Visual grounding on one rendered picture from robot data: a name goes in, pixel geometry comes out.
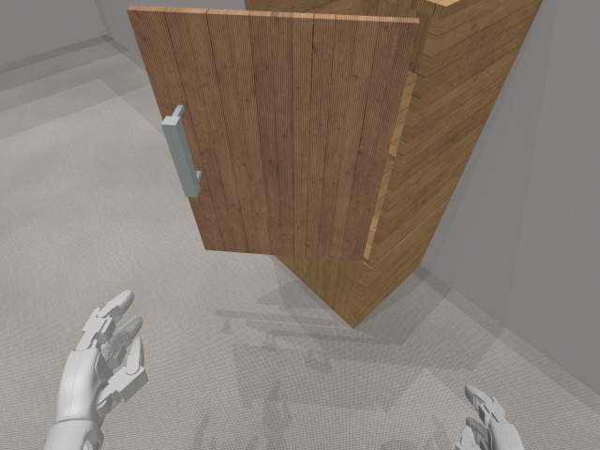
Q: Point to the left robot forearm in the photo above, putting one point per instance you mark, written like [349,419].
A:
[73,434]

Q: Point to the left robot hand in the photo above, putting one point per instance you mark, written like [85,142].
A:
[89,367]

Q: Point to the right robot hand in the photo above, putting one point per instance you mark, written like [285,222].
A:
[500,435]

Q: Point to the handle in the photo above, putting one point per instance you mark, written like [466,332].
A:
[176,139]

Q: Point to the cupboard door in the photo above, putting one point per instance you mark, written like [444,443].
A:
[289,116]

